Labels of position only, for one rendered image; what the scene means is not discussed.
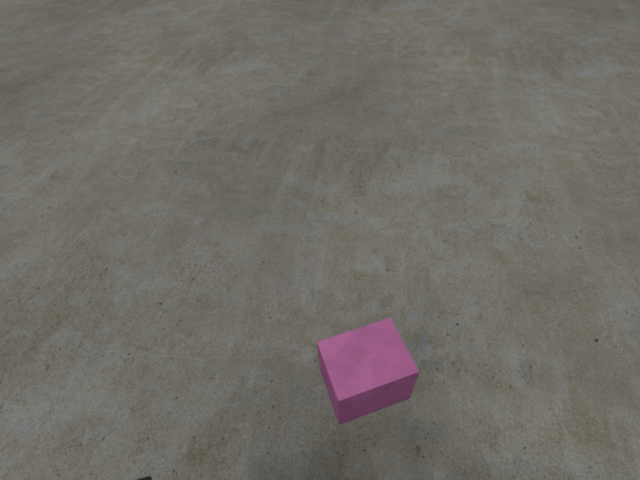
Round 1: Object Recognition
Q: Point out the carton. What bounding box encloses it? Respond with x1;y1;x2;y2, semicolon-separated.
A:
317;318;419;425

